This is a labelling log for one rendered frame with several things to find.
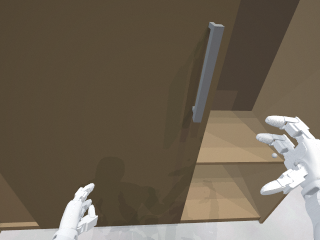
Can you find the right robot hand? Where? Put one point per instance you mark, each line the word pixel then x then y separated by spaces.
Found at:
pixel 306 153

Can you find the robot right forearm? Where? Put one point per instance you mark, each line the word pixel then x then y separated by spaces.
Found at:
pixel 311 195

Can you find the left robot hand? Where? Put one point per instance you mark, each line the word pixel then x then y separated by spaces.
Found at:
pixel 75 209

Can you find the wardrobe door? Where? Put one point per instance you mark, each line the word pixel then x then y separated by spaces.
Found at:
pixel 12 209
pixel 102 91

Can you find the handle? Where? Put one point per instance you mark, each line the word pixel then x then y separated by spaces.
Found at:
pixel 214 41

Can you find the robot left forearm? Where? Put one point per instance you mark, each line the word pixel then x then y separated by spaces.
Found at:
pixel 65 234

